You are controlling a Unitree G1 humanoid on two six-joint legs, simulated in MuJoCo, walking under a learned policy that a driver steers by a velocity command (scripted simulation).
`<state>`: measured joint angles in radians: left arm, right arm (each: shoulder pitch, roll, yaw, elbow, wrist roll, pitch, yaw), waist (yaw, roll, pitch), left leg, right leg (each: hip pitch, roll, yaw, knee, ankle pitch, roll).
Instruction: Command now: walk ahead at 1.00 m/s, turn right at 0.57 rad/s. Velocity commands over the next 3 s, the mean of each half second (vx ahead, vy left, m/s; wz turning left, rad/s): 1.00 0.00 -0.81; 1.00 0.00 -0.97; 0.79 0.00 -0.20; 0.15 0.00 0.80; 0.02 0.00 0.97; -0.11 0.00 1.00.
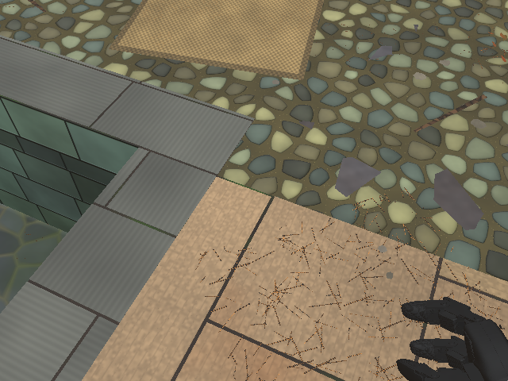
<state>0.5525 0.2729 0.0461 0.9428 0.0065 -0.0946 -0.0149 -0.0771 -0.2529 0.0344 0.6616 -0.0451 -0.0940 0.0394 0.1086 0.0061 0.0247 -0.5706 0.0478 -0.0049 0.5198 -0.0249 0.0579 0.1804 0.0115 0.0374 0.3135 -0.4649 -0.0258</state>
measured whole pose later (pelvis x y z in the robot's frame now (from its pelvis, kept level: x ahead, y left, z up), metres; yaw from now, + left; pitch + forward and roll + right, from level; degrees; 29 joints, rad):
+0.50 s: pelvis +0.47 -0.04 -0.02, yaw -24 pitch -1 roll +1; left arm 0.13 0.31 0.05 0.71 0.01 0.00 -0.04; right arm 0.38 -0.25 -0.03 0.88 -0.04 -0.06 -0.01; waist 0.01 -0.03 0.04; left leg -0.02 0.06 0.14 1.20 -0.37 -0.04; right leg -0.53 0.12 -0.14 0.77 -0.29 -0.23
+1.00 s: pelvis +0.88 -0.20 +0.02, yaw -52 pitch +2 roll +2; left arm 0.24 0.39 0.08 0.72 0.03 -0.02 -0.04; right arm 0.24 -0.30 -0.04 0.71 -0.05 -0.07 -0.02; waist 0.01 -0.05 0.01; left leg -0.31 0.04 0.06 0.53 -0.25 -0.04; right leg -0.46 0.04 0.03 1.31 -0.32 -0.11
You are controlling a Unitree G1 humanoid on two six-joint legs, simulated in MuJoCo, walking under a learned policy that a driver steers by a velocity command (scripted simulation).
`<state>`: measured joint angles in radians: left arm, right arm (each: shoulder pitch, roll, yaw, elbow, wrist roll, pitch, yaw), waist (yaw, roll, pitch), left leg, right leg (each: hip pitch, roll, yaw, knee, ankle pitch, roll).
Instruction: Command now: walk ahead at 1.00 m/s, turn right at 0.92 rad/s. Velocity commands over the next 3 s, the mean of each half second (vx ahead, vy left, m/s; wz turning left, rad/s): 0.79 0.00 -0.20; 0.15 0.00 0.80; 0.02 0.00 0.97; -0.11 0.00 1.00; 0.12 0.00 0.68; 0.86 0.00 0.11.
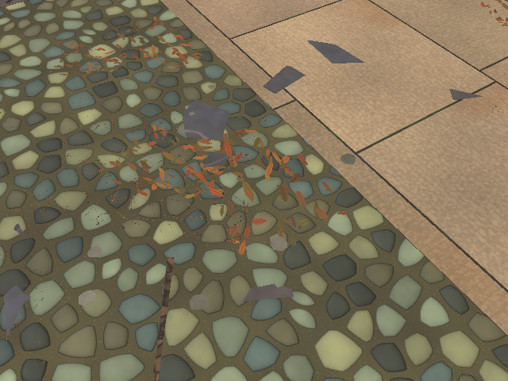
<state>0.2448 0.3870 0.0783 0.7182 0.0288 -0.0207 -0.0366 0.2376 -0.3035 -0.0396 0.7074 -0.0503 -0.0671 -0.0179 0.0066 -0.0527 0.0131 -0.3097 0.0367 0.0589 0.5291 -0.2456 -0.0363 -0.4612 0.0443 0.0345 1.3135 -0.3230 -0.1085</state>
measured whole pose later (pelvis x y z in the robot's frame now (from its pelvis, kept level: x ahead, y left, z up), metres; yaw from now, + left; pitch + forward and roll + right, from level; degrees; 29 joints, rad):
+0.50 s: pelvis +0.40 -0.04 +0.01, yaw -5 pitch +1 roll +0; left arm 0.21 0.25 0.03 0.77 0.01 -0.08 -0.02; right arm 0.27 -0.28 -0.06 0.80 0.04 -0.05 -0.02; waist -0.01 0.03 0.07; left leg -0.58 0.09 -0.05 1.21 -0.34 -0.03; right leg -0.23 0.06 -0.14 0.44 -0.23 -0.10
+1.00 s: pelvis +0.61 -0.04 +0.00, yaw +21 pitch +3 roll -2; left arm -0.06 0.26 0.05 0.67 0.00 -0.01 0.02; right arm 0.22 -0.32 -0.10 0.58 0.02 0.04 -0.03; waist -0.04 0.01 0.08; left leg -0.40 -0.16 -0.16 0.46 -0.08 0.09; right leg -0.57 0.04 0.20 0.91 -0.37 0.08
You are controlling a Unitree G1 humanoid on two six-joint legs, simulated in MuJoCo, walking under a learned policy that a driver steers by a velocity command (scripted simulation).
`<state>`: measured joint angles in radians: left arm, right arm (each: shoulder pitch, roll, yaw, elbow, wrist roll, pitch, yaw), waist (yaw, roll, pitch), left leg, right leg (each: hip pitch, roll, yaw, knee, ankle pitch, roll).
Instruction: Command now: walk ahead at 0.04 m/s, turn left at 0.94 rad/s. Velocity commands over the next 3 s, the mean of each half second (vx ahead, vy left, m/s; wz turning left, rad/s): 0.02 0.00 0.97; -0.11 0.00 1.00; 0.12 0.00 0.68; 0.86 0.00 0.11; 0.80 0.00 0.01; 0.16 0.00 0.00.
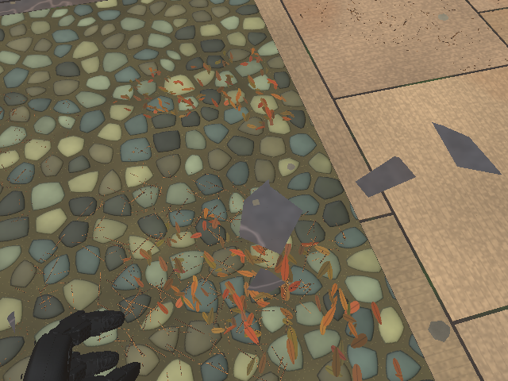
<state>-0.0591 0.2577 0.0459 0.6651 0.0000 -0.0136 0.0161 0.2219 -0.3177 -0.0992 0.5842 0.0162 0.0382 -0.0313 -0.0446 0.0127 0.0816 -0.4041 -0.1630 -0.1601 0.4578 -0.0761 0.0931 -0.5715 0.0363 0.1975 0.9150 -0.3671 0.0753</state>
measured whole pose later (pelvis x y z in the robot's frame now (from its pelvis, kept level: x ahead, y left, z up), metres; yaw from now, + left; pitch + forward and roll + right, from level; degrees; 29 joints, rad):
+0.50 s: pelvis +0.05 -0.07 +0.01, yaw +29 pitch +2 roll -1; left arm 0.11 0.26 0.07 0.70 0.02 0.02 0.04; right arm 0.18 -0.33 -0.09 0.55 0.03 0.08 0.00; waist 0.01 0.03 0.08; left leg -0.54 0.09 -0.01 0.99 -0.35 -0.09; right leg -0.25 -0.05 -0.14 0.41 -0.19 -0.01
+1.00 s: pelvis +0.04 -0.06 +0.01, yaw +59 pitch +4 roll -3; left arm 0.03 0.30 0.08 0.70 -0.01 0.03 0.05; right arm 0.11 -0.33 -0.09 0.58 0.01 0.07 -0.06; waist -0.01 -0.01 0.09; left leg -0.39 -0.09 -0.29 0.51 -0.17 0.00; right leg -0.59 0.13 0.16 1.08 -0.39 0.11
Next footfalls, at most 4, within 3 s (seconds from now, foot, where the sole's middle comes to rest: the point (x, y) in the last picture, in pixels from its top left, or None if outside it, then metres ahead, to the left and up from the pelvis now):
0.18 right None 0.16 -0.16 -0.77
0.64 left None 0.01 0.07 -0.77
1.20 right None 0.17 -0.14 -0.77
1.68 left None -0.06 -0.05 -0.77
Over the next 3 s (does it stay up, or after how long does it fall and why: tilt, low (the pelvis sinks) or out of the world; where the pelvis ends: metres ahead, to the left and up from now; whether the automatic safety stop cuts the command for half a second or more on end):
stays up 0.23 0.63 0.00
